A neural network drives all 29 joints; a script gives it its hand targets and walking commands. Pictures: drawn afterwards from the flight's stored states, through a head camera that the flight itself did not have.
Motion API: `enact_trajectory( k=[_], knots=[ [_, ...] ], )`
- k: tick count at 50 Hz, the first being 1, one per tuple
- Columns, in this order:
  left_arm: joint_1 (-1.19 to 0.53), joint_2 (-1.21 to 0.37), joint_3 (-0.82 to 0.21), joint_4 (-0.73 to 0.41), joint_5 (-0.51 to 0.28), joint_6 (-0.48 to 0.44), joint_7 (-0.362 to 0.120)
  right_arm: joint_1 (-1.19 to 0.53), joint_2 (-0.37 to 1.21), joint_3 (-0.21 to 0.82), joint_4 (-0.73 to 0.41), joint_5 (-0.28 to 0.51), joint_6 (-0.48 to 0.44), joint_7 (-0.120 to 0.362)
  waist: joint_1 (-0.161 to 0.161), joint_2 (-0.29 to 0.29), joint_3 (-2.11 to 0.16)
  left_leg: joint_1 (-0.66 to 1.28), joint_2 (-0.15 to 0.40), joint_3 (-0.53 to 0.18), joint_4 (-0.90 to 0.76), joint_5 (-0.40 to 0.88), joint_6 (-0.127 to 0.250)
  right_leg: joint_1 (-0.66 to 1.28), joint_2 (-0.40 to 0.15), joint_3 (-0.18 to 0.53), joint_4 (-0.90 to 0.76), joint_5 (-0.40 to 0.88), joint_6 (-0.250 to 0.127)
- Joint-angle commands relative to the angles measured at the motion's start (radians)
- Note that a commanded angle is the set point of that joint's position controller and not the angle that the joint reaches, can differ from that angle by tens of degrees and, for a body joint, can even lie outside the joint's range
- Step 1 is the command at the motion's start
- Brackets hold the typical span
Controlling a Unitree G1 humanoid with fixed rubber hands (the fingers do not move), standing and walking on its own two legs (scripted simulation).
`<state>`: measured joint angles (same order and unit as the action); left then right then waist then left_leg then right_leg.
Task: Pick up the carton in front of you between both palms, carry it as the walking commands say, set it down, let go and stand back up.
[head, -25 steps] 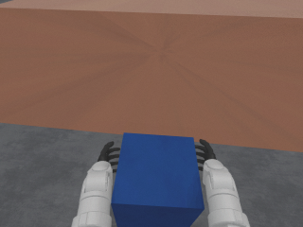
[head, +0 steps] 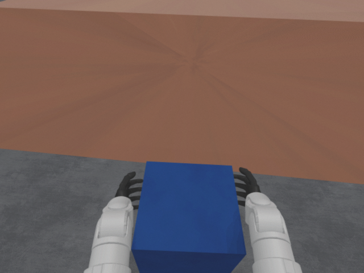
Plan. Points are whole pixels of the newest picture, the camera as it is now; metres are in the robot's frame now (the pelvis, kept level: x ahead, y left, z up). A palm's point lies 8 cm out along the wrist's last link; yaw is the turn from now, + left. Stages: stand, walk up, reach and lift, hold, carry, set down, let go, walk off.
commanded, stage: reach and lift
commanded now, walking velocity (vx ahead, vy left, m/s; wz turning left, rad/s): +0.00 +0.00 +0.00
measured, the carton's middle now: (185, 224) +0.28 +0.00 -0.06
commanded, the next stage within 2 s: hold in 0.34 s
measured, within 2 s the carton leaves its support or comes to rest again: neither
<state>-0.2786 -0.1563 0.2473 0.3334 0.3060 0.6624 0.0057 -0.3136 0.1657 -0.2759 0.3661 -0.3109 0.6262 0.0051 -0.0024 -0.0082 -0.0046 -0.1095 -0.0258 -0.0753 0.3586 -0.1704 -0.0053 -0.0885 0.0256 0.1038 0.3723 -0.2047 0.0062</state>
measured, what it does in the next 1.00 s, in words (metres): stands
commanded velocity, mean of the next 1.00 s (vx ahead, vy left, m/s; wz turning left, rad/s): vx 0.00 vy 0.00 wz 0.00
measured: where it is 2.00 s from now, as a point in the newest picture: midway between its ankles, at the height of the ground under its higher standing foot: outside the picture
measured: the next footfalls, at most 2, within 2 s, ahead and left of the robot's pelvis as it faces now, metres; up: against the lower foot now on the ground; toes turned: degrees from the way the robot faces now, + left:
none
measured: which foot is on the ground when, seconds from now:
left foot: down 0.00-1.00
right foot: down 0.00-1.00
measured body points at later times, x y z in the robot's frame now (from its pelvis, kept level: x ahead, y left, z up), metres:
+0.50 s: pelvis +0.00 +0.00 +0.00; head -0.05 +0.00 +0.45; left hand +0.29 +0.15 +0.04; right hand +0.30 -0.15 +0.05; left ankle +0.02 +0.12 -0.75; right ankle +0.00 -0.13 -0.75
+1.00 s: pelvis -0.01 +0.00 +0.00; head -0.06 +0.00 +0.45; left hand +0.29 +0.15 +0.04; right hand +0.30 -0.15 +0.05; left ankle +0.02 +0.12 -0.75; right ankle +0.00 -0.13 -0.75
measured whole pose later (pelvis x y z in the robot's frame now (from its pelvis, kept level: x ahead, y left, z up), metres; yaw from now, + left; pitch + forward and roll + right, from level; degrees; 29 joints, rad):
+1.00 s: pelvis -0.01 +0.00 +0.00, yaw +0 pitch -8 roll +0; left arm -0.29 -0.16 0.22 0.27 0.31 0.78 0.00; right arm -0.32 0.17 -0.26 0.30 -0.32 0.74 0.00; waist -0.01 0.00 0.01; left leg -0.04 -0.03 -0.07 0.35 -0.16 0.00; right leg -0.02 0.03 0.11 0.36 -0.20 0.01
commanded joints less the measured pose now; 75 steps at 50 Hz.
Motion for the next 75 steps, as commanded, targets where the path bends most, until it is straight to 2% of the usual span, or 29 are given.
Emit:
enact_trajectory(
  k=[1, 5, 6, 10, 13, 16, 23, 25, 28, 30, 32, 33, 35, 36, 41, 42, 47, 49, 53, 55, 56, 60, 62, 63, 64, 68, 70, 72, 75],
  knots=[
    [-0.487, -0.93, -0.492, -0.053, -0.24, -0.037, -0.242, -0.383, 0.935, 0.491, -0.002, 0.22, -0.006, 0.249, -0.014, 0.006, -0.245, 0.17, -0.062, -0.004, -0.027, 0.196, -0.006, -0.024, 0.071, -0.015, -0.059, 0.178, -0.004],
    [-0.476, -0.92, -0.495, -0.076, -0.235, -0.026, -0.239, -0.394, 0.933, 0.501, -0.008, 0.23, 0.008, 0.247, 0.024, 0.013, -0.231, 0.143, -0.062, 0.0, -0.028, 0.181, -0.003, 0.008, 0.067, -0.013, -0.057, 0.173, -0.003],
    [-0.488, -0.938, -0.517, -0.101, -0.246, -0.025, -0.239, -0.385, 0.933, 0.515, -0.034, 0.228, 0.008, 0.247, -0.001, 0.016, -0.234, 0.165, -0.066, 0.002, -0.025, 0.19, -0.004, -0.006, 0.07, -0.009, -0.06, 0.177, -0.002],
    [-0.429, -0.916, -0.514, -0.094, -0.252, -0.008, -0.236, -0.351, 0.929, 0.521, -0.038, 0.244, 0.025, 0.24, 0.019, 0.012, -0.225, 0.166, -0.069, -0.001, -0.028, 0.223, -0.006, 0.014, 0.069, -0.005, -0.066, 0.211, 0.003],
    [-0.492, -0.923, -0.529, -0.122, -0.268, -0.004, -0.234, -0.361, 0.915, 0.51, -0.039, 0.23, 0.029, 0.238, -0.008, 0.003, -0.221, 0.175, -0.065, 0.002, -0.033, 0.21, -0.006, 0.003, 0.068, -0.011, -0.065, 0.215, 0.001],
    [-0.476, -0.917, -0.512, -0.112, -0.264, 0.004, -0.239, -0.37, 0.917, 0.512, -0.045, 0.239, 0.036, 0.237, 0.008, 0.008, -0.21, 0.163, -0.068, 0.007, -0.031, 0.183, -0.004, 0.005, 0.066, -0.01, -0.071, 0.179, 0.001],
    [-0.449, -0.914, -0.586, -0.207, -0.297, 0.054, -0.235, -0.33, 0.918, 0.56, -0.123, 0.276, 0.093, 0.227, -0.014, 0.017, -0.211, 0.202, -0.069, 0.0, -0.045, 0.205, -0.011, 0.033, 0.057, -0.005, -0.088, 0.222, 0.003],
    [-0.419, -0.887, -0.56, -0.2, -0.289, 0.064, -0.231, -0.324, 0.907, 0.551, -0.127, 0.27, 0.109, 0.226, -0.002, -0.017, -0.174, 0.178, -0.066, -0.008, -0.066, 0.177, -0.006, 0.041, 0.064, -0.013, -0.095, 0.191, 0.003],
    [-0.453, -0.888, -0.566, -0.2, -0.29, 0.067, -0.237, -0.342, 0.916, 0.545, -0.116, 0.269, 0.111, 0.233, -0.014, 0.001, -0.165, 0.192, -0.063, -0.003, -0.066, 0.119, 0.003, -0.001, 0.066, -0.014, -0.101, 0.119, 0.001],
    [-0.468, -0.873, -0.537, -0.181, -0.268, 0.071, -0.237, -0.379, 0.91, 0.536, -0.097, 0.267, 0.111, 0.236, 0.021, 0.003, -0.157, 0.172, -0.062, 0.005, -0.071, 0.102, 0.004, 0.004, 0.065, -0.022, -0.096, 0.099, 0.007],
    [-0.503, -0.905, -0.549, -0.178, -0.288, 0.063, -0.24, -0.385, 0.916, 0.549, -0.093, 0.27, 0.106, 0.238, -0.004, 0.02, -0.166, 0.154, -0.063, 0.006, -0.053, 0.079, 0.001, 0.022, 0.055, -0.01, -0.093, 0.098, -0.004],
    [-0.504, -0.905, -0.528, -0.159, -0.275, 0.063, -0.242, -0.424, 0.922, 0.538, -0.096, 0.274, 0.106, 0.238, 0.017, 0.002, -0.171, 0.157, -0.058, 0.007, -0.055, 0.056, 0.011, 0.008, 0.057, -0.017, -0.085, 0.078, 0.001],
    [-0.546, -0.911, -0.534, -0.147, -0.285, 0.063, -0.246, -0.405, 0.921, 0.523, -0.068, 0.257, 0.105, 0.242, -0.02, 0.01, -0.149, 0.146, -0.058, 0.007, -0.054, 0.031, 0.004, -0.006, 0.054, -0.008, -0.089, 0.059, -0.005],
    [-0.537, -0.904, -0.518, -0.143, -0.268, 0.063, -0.247, -0.438, 0.93, 0.519, -0.061, 0.263, 0.108, 0.242, 0.007, 0.001, -0.151, 0.163, -0.053, 0.011, -0.047, 0.018, 0.006, -0.029, 0.051, -0.016, -0.093, 0.02, -0.002],
    [-0.538, -0.915, -0.527, -0.13, -0.286, 0.064, -0.25, -0.432, 0.935, 0.515, -0.063, 0.268, 0.1, 0.247, -0.018, 0.009, -0.185, 0.174, -0.06, 0.007, -0.05, 0.069, 0.0, -0.006, 0.057, -0.017, -0.087, 0.082, -0.004],
    [-0.549, -0.912, -0.519, -0.129, -0.261, 0.062, -0.247, -0.449, 0.927, 0.505, -0.04, 0.255, 0.104, 0.245, 0.004, 0.005, -0.165, 0.169, -0.057, 0.003, -0.043, 0.074, 0.004, -0.014, 0.057, -0.02, -0.086, 0.077, -0.002],
    [-0.552, -0.904, -0.52, -0.137, -0.276, 0.059, -0.252, -0.443, 0.941, 0.512, -0.041, 0.262, 0.101, 0.249, 0.006, 0.004, -0.186, 0.162, -0.057, 0.004, -0.053, 0.084, 0.003, 0.008, 0.063, -0.016, -0.086, 0.091, 0.0],
    [-0.554, -0.928, -0.521, -0.129, -0.28, 0.059, -0.253, -0.434, 0.928, 0.5, -0.052, 0.243, 0.1, 0.245, -0.017, -0.004, -0.182, 0.163, -0.053, 0.002, -0.056, 0.075, 0.001, 0.013, 0.06, -0.018, -0.09, 0.079, -0.005],
    [-0.546, -0.923, -0.522, -0.138, -0.273, 0.063, -0.247, -0.449, 0.931, 0.512, -0.059, 0.258, 0.101, 0.248, 0.008, 0.015, -0.185, 0.185, -0.055, 0.001, -0.057, 0.087, 0.003, 0.0, 0.06, -0.022, -0.085, 0.086, -0.002],
    [-0.529, -0.926, -0.521, -0.128, -0.273, 0.067, -0.246, -0.419, 0.925, 0.508, -0.065, 0.255, 0.101, 0.25, -0.02, 0.016, -0.17, 0.173, -0.061, 0.006, -0.058, 0.1, -0.006, 0.004, 0.059, -0.011, -0.096, 0.102, -0.005],
    [-0.517, -0.925, -0.526, -0.147, -0.276, 0.067, -0.244, -0.419, 0.915, 0.513, -0.068, 0.257, 0.105, 0.248, -0.001, 0.005, -0.176, 0.18, -0.054, 0.002, -0.054, 0.111, -0.002, 0.011, 0.058, -0.018, -0.092, 0.1, -0.004],
    [-0.51, -0.91, -0.529, -0.155, -0.28, 0.064, -0.244, -0.408, 0.929, 0.534, -0.099, 0.263, 0.104, 0.244, -0.012, 0.012, -0.184, 0.19, -0.061, 0.009, -0.054, 0.137, -0.004, 0.018, 0.063, -0.01, -0.091, 0.143, 0.003],
    [-0.491, -0.908, -0.535, -0.156, -0.278, 0.067, -0.24, -0.4, 0.91, 0.532, -0.078, 0.268, 0.107, 0.245, 0.008, 0.007, -0.177, 0.191, -0.057, 0.004, -0.057, 0.133, -0.003, 0.023, 0.059, -0.02, -0.094, 0.133, 0.003],
    [-0.485, -0.921, -0.539, -0.164, -0.285, 0.067, -0.241, -0.39, 0.905, 0.526, -0.105, 0.261, 0.104, 0.248, -0.016, 0.014, -0.193, 0.191, -0.061, 0.005, -0.065, 0.148, -0.01, 0.023, 0.064, -0.016, -0.096, 0.142, 0.002],
    [-0.494, -0.909, -0.538, -0.176, -0.289, 0.066, -0.241, -0.376, 0.909, 0.522, -0.092, 0.257, 0.108, 0.247, -0.001, -0.011, -0.184, 0.181, -0.054, 0.0, -0.06, 0.156, -0.003, 0.025, 0.065, -0.021, -0.093, 0.154, 0.001],
    [-0.492, -0.918, -0.538, -0.183, -0.283, 0.066, -0.24, -0.413, 0.898, 0.545, -0.131, 0.271, 0.099, 0.246, 0.002, 0.016, -0.225, 0.206, -0.059, 0.001, -0.056, 0.164, -0.008, 0.024, 0.061, -0.015, -0.089, 0.154, 0.001],
    [-0.499, -0.913, -0.538, -0.183, -0.285, 0.068, -0.237, -0.394, 0.898, 0.524, -0.111, 0.256, 0.105, 0.244, -0.018, 0.015, -0.182, 0.193, -0.06, 0.002, -0.054, 0.141, -0.009, 0.006, 0.063, -0.01, -0.094, 0.13, -0.004],
    [-0.486, -0.908, -0.556, -0.18, -0.29, 0.069, -0.237, -0.388, 0.914, 0.541, -0.107, 0.269, 0.105, 0.245, 0.001, 0.0, -0.201, 0.182, -0.057, 0.001, -0.057, 0.13, -0.004, 0.024, 0.067, -0.018, -0.089, 0.121, 0.001],
    [-0.47, -0.909, -0.53, -0.156, -0.281, 0.074, -0.239, -0.37, 0.906, 0.525, -0.094, 0.26, 0.111, 0.242, -0.013, 0.026, -0.182, 0.181, -0.065, 0.004, -0.058, 0.145, -0.005, 0.022, 0.06, -0.009, -0.094, 0.149, -0.001]
  ],
)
